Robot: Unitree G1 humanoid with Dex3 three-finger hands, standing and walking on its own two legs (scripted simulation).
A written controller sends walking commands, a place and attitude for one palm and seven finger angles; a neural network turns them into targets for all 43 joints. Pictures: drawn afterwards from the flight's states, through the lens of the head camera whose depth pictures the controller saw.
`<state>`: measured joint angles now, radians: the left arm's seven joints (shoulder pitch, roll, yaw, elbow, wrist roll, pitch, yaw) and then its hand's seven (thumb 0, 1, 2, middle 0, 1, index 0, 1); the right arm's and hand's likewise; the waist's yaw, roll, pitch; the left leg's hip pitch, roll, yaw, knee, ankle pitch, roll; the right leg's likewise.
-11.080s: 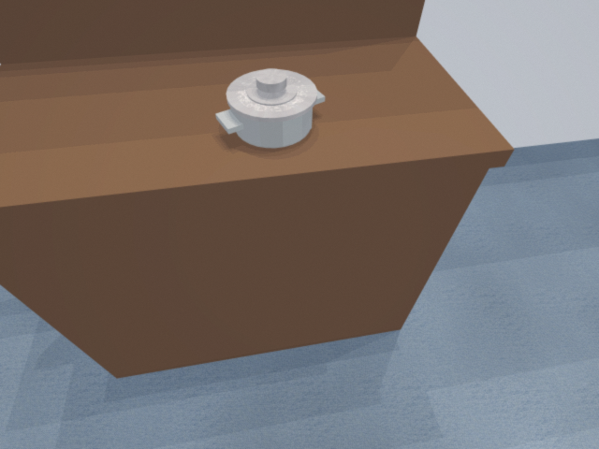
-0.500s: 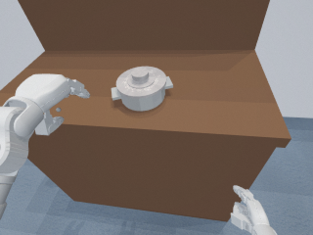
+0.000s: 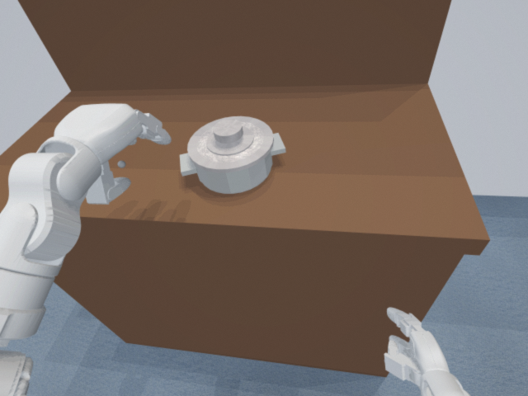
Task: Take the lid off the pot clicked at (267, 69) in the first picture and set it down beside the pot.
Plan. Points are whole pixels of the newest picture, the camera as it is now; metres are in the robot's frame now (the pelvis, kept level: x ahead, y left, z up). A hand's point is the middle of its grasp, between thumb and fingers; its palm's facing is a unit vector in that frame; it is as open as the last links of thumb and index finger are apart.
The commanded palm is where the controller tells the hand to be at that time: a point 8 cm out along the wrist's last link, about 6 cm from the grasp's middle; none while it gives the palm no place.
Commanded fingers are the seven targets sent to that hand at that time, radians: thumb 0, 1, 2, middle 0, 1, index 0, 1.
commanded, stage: move the open hand above the knob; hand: left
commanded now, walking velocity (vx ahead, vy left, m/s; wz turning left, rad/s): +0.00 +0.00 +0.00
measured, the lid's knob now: (228, 130) +0.50 +0.12 +0.16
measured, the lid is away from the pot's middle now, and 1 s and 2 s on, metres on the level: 0.00 0.00 0.00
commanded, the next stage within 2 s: none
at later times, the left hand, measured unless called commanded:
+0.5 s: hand (165, 140) +0.39 +0.17 +0.22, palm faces -0.11 -0.02 -0.99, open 10.2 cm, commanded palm +0.36 +0.18 +0.29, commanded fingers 0.00 -0.41 1.66 -0.85 -0.08 -0.85 -0.08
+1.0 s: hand (201, 116) +0.45 +0.14 +0.22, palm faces -0.17 -0.02 -0.98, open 10.2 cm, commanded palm +0.43 +0.14 +0.29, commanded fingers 0.00 -0.41 1.66 -0.85 -0.08 -0.85 -0.08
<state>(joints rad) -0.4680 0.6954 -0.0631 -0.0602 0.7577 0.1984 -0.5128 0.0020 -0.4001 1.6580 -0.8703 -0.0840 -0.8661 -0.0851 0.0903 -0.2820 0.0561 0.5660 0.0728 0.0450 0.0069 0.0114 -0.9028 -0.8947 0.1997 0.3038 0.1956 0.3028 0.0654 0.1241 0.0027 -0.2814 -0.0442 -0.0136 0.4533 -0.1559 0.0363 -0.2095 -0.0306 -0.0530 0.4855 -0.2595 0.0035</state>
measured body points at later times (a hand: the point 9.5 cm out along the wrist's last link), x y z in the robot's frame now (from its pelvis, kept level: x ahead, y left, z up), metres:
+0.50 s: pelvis +0.01 -0.01 +0.00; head +0.02 -0.06 +0.45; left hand +0.39 +0.17 +0.28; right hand +0.22 -0.23 -0.10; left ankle +0.05 +0.10 -0.74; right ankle +0.00 -0.12 -0.74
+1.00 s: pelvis +0.02 -0.01 +0.00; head +0.02 -0.05 +0.45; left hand +0.45 +0.14 +0.28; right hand +0.19 -0.24 -0.11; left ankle +0.05 +0.10 -0.74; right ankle +0.00 -0.12 -0.74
